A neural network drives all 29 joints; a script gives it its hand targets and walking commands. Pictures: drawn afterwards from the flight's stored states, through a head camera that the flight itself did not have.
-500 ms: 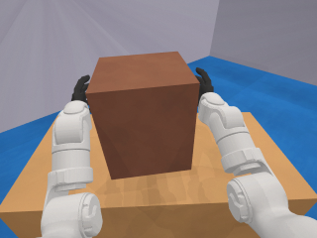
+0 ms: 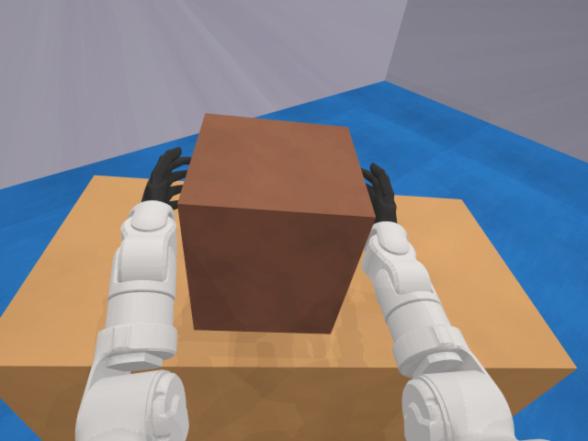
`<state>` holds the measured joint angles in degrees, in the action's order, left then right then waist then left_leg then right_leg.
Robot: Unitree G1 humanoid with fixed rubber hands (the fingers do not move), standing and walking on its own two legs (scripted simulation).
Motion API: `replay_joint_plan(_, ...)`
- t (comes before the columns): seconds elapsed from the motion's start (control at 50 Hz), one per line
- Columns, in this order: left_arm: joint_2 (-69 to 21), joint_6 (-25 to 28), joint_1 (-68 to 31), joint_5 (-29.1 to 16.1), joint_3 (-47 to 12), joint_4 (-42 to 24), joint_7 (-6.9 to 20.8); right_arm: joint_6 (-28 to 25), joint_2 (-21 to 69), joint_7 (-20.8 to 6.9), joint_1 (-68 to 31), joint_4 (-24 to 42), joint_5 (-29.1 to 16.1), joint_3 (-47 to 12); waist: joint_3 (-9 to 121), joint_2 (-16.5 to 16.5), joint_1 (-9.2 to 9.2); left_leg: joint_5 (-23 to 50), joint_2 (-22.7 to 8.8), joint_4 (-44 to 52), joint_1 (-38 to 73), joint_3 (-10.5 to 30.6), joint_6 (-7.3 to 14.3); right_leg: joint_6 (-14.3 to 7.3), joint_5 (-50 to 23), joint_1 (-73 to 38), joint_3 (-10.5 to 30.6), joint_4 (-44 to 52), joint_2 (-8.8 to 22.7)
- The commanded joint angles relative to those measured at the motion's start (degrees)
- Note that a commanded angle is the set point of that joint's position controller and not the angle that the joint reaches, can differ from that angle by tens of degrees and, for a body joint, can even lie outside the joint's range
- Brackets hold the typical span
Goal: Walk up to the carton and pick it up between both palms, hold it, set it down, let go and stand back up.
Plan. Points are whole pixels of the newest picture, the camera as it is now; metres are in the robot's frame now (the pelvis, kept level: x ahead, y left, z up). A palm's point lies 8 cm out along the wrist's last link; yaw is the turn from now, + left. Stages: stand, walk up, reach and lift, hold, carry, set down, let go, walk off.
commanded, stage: set down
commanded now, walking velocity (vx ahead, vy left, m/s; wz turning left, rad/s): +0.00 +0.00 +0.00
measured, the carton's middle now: (270, 228) +0.39 +0.00 +0.12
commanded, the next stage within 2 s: none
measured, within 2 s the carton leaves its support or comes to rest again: neither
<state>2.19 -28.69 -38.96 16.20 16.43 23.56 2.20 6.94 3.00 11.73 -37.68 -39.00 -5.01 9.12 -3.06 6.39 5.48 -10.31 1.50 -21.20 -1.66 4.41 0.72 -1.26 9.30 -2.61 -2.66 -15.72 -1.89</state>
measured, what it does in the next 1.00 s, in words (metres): stands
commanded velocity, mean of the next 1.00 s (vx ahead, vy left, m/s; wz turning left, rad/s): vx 0.00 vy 0.00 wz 0.00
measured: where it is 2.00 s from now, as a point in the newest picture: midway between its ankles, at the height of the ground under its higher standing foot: outside the picture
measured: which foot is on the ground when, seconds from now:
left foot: down 0.00-1.00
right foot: down 0.00-1.00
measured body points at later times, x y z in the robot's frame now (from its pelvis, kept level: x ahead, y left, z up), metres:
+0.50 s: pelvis +0.02 +0.02 +0.00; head -0.01 +0.06 +0.45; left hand +0.43 +0.14 +0.15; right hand +0.38 -0.16 +0.14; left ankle +0.03 +0.11 -0.75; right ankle +0.01 -0.10 -0.75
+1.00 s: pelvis +0.02 +0.03 +0.00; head +0.01 +0.06 +0.45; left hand +0.45 +0.11 +0.12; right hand +0.37 -0.18 +0.12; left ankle +0.03 +0.11 -0.75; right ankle +0.01 -0.10 -0.75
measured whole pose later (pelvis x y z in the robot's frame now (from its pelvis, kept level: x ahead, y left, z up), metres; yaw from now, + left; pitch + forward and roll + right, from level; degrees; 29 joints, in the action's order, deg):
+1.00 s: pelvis +0.02 +0.03 +0.00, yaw -3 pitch -5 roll -1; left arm 2.6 -17.1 -42.1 14.8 15.6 41.0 2.4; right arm 2.4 4.8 11.4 -33.5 -39.4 1.0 14.7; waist -2.5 3.2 7.7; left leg -11.3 2.0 -19.8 -3.5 0.1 2.9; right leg 0.9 8.5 -0.5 -0.5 -13.0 -0.6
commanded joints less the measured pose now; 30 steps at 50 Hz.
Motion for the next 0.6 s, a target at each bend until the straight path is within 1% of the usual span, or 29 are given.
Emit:
replay_joint_plan(0.0,-39.65,5.8,-47.93,-9.13,-31.16,-9.71,6.58,-7.84,26.6,-6.39,-56.2,22.17,-1.58,-20.77,33.36,-12.45,2.66,22.55,-0.41,-0.52,14.5,-4.01,-5.13,2.92,-13.77,0.07,-4.03,1.27,-0.2)
replay_joint_plan(0.02,-39.31,5.78,-47.21,-8.86,-30.64,-8.58,6.52,-7.51,26.47,-6.3,-55.27,21.16,-1.41,-20.65,32.38,-12.04,2.8,22.18,-0.35,-0.38,14.07,-3.96,-5.02,2.99,-14.01,-0.05,-3.87,1.41,-0.18)
replay_joint_plan(0.04,-38.94,5.63,-46.22,-8.04,-29.5,-7.47,6.63,-7.23,26.28,-6.3,-54.15,20.03,-1.16,-20.32,31.08,-11.89,2.57,21.32,-0.26,-0.01,13.25,-4.16,-4.88,3.08,-13.81,-0.46,-3.75,1.53,0.0)
replay_joint_plan(0.06,-38.65,5.41,-45.2,-7.68,-28.43,-5.93,6.92,-7.1,25.96,-6.35,-54.2,19.75,-0.85,-19.95,30.49,-10.87,2.3,19.86,-0.2,0.44,12.35,-4.39,-4.46,3.25,-13.53,-0.69,-3.73,1.69,0.01)
replay_joint_plan(0.1,-37.25,5.26,-43.8,-6.15,-25.44,-3.86,7.57,-6.52,25.85,-6.57,-51.91,16.92,-0.38,-19.42,27.98,-9.73,1.53,17.39,-0.04,1.8,10.55,-4.95,-3.8,3.53,-13.27,-1.89,-3.48,1.64,0.17)
replay_joint_plan(0.16,-36.19,5.11,-41.44,-5.1,-23.33,-1.84,8.39,-6.63,25.18,-6.8,-50.59,16.47,0.24,-18.88,27.25,-8.64,1.14,16.51,0.02,2.51,9.42,-5.34,-3.42,3.49,-13.8,-2.77,-3.54,1.64,0.14)
replay_joint_plan(0.2,-36.16,5.4,-41.3,-4.88,-22.47,-1.25,8.59,-7.16,25.13,-7.04,-51.28,17.43,0.2,-19.05,28.19,-8.47,0.2,18.02,-0.05,2.28,9.69,-5.48,-3.54,3.37,-14.46,-3.24,-3.81,1.48,-0.24)
replay_joint_plan(0.24,-36.29,6.02,-41.84,-5.05,-22.67,-1.6,8.41,-7.7,25.35,-7.32,-51.76,18.02,0.06,-19.41,28.96,-8.19,0.09,20.56,-0.19,1.75,10.87,-5.52,-3.86,3.26,-15.58,-2.99,-3.88,1.5,-0.67)
replay_joint_plan(0.26,-35.9,6.23,-41.75,-4.6,-21.96,-0.83,8.49,-7.67,25.58,-7.36,-51.14,17.13,0.22,-19.46,27.61,-7.84,-0.01,20.54,-0.13,1.77,10.83,-5.73,-3.7,3.22,-15.59,-3.01,-3.71,1.73,-0.65)
replay_joint_plan(0.28,-36.19,6.37,-41.5,-4.71,-22.14,-0.58,8.6,-7.96,25.58,-7.36,-51.24,17.84,0.45,-19.35,28.18,-7.89,0.24,20.73,-0.14,1.68,11.17,-5.76,-3.75,3.2,-16.01,-3.19,-3.79,1.74,-0.68)
replay_joint_plan(0.3,-35.91,6.65,-41.65,-4.65,-21.81,-0.58,8.68,-8.01,25.69,-7.35,-50.81,17.61,0.62,-19.41,28.19,-7.5,0.05,21.77,-0.25,1.45,11.35,-5.82,-3.72,3.2,-16.79,-3.3,-3.74,1.68,-0.78)
replay_joint_plan(0.34,-35.76,7.13,-41.54,-4.55,-21.87,-0.04,8.74,-8.15,25.61,-7.35,-49.68,16.9,1.06,-19.08,27.36,-7.82,0.27,22.34,-0.51,1.52,12.23,-5.83,-4.12,2.96,-16.27,-2.79,-3.85,1.93,-0.98)
replay_joint_plan(0.38,-36.14,7.88,-42.24,-5.14,-22.55,-0.41,8.83,-8.75,25.88,-7.39,-49.64,17.96,1.53,-19.05,28.42,-7.25,0.7,23.58,-0.62,1.2,13.1,-5.75,-4.26,2.95,-16.61,-2.36,-4.0,2.12,-1.15)
replay_joint_plan(0.4,-36.67,8.38,-42.58,-5.75,-23.86,-0.85,8.69,-9.07,25.91,-7.35,-49.36,18.25,1.49,-18.96,29.1,-8.35,1.39,24.68,-0.73,0.9,14.09,-5.46,-4.76,2.84,-17.12,-1.7,-4.02,2.06,-1.21)
replay_joint_plan(0.44,-37.86,9.68,-44.71,-6.83,-25.65,-2.54,8.26,-9.67,26.5,-7.4,-49.37,18.58,1.5,-19.32,31.71,-9.23,1.89,27.45,-1.02,0.0,15.75,-5.02,-5.59,2.55,-17.92,-1.0,-4.16,2.0,-1.34)
replay_joint_plan(0.46,-38.25,10.17,-44.89,-7.3,-26.68,-2.39,8.03,-9.96,26.71,-7.39,-49.38,19.08,1.61,-19.54,32.93,-9.47,2.38,28.68,-1.12,-0.47,16.79,-4.8,-5.86,2.46,-18.61,-0.66,-4.02,2.12,-1.37)
replay_joint_plan(0.5,-39.03,11.27,-45.98,-8.03,-28.28,-2.84,7.51,-10.07,26.9,-7.33,-48.09,17.68,1.92,-18.91,32.48,-11.21,3.22,30.38,-1.39,-0.88,17.99,-4.32,-6.95,2.2,-17.36,0.97,-4.07,2.35,-1.43)
replay_joint_plan(0.54,-39.4,12.03,-46.29,-8.59,-29.3,-1.91,7.33,-10.38,27.02,-7.11,-47.99,17.98,2.43,-18.31,33.34,-11.89,3.78,30.13,-1.48,-1.15,18.24,-4.21,-7.25,2.23,-16.49,2.08,-4.1,2.6,-1.32)
replay_joint_plan(0.56,-39.26,12.24,-46.28,-8.61,-29.27,-0.71,7.31,-10.15,26.66,-7.06,-47.72,16.87,2.72,-17.52,31.83,-11.98,4.19,28.6,-1.62,-0.74,17.92,-3.96,-7.24,2.19,-15.05,2.97,-4.03,2.94,-1.16)
replay_joint_plan(0.58,-39.25,12.44,-46.31,-8.56,-28.9,-0.03,7.41,-9.88,26.9,-7.06,-47.28,15.85,3.16,-17.06,30.44,-11.35,4.38,27.38,-1.8,-0.19,17.61,-3.82,-7.13,2.38,-14.12,3.22,-4.12,2.98,-1.16)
